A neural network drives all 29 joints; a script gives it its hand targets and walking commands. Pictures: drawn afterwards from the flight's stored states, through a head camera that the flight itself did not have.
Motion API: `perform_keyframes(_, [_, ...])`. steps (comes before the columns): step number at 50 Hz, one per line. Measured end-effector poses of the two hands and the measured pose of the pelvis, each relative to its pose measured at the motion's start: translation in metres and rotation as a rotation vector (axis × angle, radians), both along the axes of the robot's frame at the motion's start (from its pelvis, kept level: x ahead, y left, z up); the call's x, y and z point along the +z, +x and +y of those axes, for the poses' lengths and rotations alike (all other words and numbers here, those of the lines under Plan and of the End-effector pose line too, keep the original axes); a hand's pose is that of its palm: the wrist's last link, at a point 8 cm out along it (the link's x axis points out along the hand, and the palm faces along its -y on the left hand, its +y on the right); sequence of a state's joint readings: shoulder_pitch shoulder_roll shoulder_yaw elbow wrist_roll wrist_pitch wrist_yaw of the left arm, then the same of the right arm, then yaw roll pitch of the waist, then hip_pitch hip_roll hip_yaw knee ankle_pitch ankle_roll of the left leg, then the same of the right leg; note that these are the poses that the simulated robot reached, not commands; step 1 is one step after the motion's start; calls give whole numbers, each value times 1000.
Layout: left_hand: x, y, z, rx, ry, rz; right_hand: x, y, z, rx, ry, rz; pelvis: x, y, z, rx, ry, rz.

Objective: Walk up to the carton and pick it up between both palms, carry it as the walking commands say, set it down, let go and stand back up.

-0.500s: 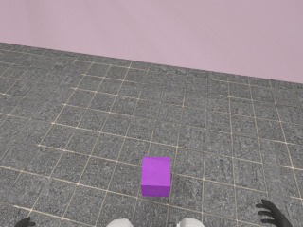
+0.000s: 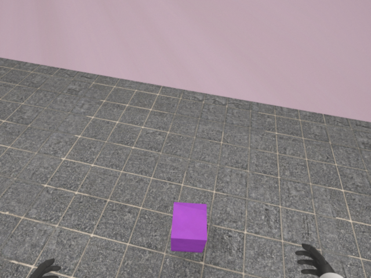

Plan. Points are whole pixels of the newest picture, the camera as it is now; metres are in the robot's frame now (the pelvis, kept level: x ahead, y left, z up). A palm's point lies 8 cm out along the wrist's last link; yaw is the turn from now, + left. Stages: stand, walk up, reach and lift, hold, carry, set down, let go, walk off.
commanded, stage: walk up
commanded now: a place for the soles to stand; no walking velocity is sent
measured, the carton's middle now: (188, 228) +0.43 -0.04 -0.66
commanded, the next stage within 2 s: reach and lift in 0.96 s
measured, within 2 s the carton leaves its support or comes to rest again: neither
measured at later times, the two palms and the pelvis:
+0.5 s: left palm out of the picture +0.11 +0.30 -0.10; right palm out of the picture +0.12 -0.35 -0.09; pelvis +0.01 -0.02 +0.01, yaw +1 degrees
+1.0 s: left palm out of the picture +0.13 +0.29 -0.09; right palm (342, 277) +0.14 -0.35 -0.09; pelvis +0.02 -0.03 +0.00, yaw +1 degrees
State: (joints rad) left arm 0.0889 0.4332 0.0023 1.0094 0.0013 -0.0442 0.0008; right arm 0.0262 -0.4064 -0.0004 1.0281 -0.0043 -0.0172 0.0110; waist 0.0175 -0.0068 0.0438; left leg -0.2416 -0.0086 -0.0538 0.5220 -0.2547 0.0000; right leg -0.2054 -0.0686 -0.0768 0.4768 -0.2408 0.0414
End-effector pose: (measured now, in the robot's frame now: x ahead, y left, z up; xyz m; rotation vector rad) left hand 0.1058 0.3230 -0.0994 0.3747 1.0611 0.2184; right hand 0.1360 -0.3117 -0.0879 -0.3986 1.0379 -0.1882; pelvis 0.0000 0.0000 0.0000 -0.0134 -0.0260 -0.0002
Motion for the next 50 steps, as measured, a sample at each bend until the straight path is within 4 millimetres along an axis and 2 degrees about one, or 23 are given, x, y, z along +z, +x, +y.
perform_keyframes(19, [2,2,-21,41,-26,64,1,-9,-28,-26,-32,66,8,10,-18,14,11,3])
perform_keyframes(34, [5,15,-31,58,-23,46,-5,-15,-38,-28,-32,97,7,16,-29,24,12,1])
perform_keyframes(48, [3,17,-32,70,-33,35,-2,-10,-40,-9,-46,89,6,19,-31,31,11,0])
perform_keyframes(50, [6,28,-34,62,-38,-10,2,2,-35,-4,-24,48,3,16,-31,12,13,26])
